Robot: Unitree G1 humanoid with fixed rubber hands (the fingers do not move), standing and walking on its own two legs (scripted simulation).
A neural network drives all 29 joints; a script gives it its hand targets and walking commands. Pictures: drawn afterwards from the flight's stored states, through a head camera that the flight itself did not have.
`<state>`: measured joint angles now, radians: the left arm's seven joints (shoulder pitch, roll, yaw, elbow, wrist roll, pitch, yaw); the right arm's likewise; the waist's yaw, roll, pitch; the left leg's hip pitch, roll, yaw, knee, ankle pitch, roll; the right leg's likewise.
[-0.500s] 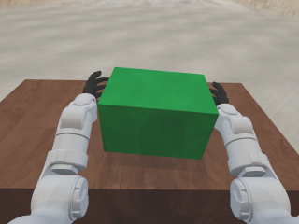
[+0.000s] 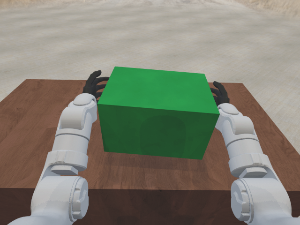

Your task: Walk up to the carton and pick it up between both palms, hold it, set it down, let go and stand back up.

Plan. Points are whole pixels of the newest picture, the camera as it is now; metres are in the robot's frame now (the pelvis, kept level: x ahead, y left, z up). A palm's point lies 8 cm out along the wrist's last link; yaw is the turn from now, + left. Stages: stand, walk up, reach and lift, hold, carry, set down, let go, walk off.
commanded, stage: hold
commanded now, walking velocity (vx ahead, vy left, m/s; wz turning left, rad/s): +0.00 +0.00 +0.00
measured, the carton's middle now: (156, 111) +0.38 -0.01 +0.16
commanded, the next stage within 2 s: set down in 0.50 s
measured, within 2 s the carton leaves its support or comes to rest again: neither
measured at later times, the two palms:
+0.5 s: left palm (89, 97) +0.38 +0.17 +0.21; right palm (220, 107) +0.38 -0.18 +0.18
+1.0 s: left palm (92, 102) +0.43 +0.18 +0.15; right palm (207, 112) +0.42 -0.17 +0.13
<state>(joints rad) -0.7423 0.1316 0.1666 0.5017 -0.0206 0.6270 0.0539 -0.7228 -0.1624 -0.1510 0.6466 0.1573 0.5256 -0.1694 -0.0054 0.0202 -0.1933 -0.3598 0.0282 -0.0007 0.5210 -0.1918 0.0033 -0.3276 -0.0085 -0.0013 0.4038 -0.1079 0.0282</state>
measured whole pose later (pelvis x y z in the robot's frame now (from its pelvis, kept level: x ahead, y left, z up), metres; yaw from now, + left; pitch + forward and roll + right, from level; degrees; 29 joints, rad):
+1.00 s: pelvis +0.02 +0.00 +0.00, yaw +0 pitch +3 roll -2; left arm -0.75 0.11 0.28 0.61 0.07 0.28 -0.05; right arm -0.72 -0.08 -0.21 0.71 -0.03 0.19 -0.16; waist -0.01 0.02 -0.04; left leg -0.34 0.03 0.00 0.50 -0.20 0.00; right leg -0.30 -0.01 0.00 0.37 -0.11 0.03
